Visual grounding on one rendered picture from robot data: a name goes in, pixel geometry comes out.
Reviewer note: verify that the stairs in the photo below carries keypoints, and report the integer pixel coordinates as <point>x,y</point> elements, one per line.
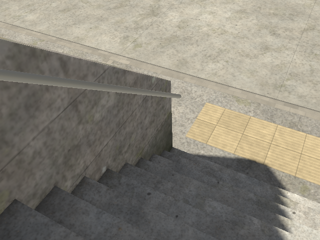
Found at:
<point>174,196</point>

